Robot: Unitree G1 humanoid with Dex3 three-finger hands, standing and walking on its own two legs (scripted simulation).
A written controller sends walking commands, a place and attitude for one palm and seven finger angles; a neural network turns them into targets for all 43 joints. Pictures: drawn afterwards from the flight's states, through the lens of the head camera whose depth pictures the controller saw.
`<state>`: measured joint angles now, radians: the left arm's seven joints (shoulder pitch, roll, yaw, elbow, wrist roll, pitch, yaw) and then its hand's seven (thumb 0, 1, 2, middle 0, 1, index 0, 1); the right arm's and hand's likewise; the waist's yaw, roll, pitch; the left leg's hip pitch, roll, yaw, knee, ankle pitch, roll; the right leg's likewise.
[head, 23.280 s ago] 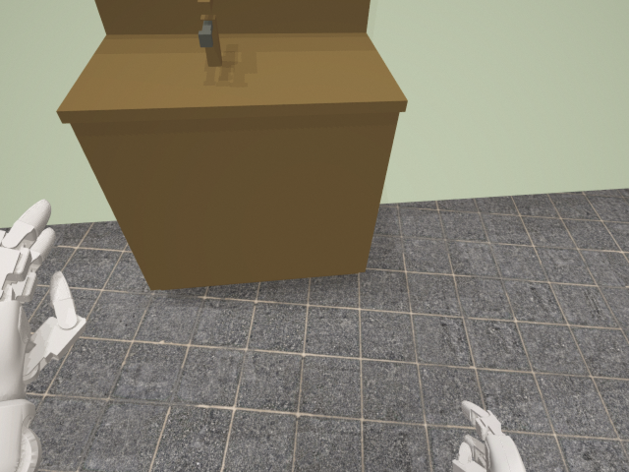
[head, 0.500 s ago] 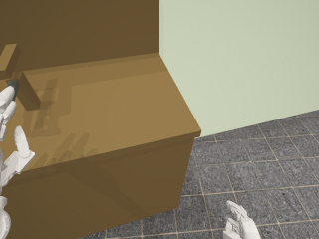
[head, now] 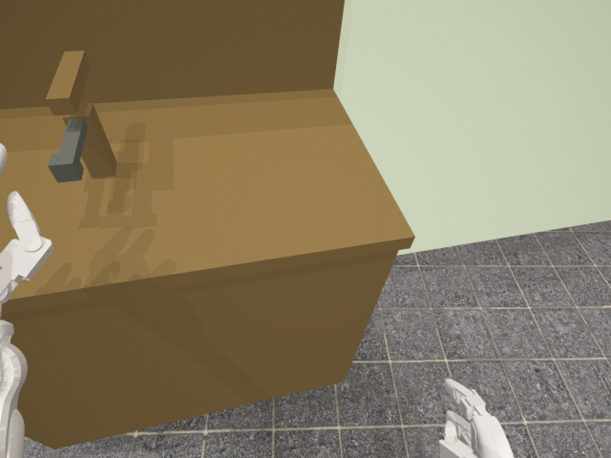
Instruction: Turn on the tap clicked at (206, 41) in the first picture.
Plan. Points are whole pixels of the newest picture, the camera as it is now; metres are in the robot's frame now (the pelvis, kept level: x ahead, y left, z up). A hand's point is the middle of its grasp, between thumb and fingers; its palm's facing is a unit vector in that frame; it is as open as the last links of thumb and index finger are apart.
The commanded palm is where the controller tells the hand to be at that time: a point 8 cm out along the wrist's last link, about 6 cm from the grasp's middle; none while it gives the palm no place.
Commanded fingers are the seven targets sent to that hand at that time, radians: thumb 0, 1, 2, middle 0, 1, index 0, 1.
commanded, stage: come to a stop and stand still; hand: left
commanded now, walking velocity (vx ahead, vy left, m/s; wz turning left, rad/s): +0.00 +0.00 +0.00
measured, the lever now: (66, 167) +0.39 +0.37 +0.14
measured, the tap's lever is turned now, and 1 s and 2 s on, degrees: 0 0 0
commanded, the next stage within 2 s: look again from close up in 0.36 s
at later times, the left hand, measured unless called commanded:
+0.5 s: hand (43, 286) +0.21 +0.28 +0.17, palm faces +0.44 -0.84 -0.32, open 7.4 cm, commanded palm +0.15 +0.31 +0.18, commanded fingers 0.00 0.90 0.90 -0.20 -0.30 -0.20 -0.30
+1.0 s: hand (92, 255) +0.25 +0.25 +0.17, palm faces +0.40 -0.84 -0.36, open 7.4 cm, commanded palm +0.19 +0.29 +0.18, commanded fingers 0.00 0.90 0.90 -0.20 -0.30 -0.20 -0.30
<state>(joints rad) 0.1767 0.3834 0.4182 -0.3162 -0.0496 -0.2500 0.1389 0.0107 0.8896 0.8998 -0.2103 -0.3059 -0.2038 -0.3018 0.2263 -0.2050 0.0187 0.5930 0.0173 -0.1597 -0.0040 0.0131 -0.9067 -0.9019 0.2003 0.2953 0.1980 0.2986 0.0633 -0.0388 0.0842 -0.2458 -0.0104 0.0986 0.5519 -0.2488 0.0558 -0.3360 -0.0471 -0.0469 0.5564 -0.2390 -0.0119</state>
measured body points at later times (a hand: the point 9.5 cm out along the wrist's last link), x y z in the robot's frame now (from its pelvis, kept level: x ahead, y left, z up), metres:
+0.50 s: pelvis -0.01 +0.03 +0.01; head -0.01 +0.04 +0.46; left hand +0.18 +0.32 +0.19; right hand +0.17 -0.19 -0.06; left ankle +0.04 +0.08 -0.73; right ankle +0.02 -0.11 -0.73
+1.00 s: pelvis +0.03 +0.00 +0.01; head +0.05 +0.02 +0.46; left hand +0.22 +0.30 +0.19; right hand +0.21 -0.22 -0.06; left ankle +0.04 +0.08 -0.73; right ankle +0.02 -0.11 -0.73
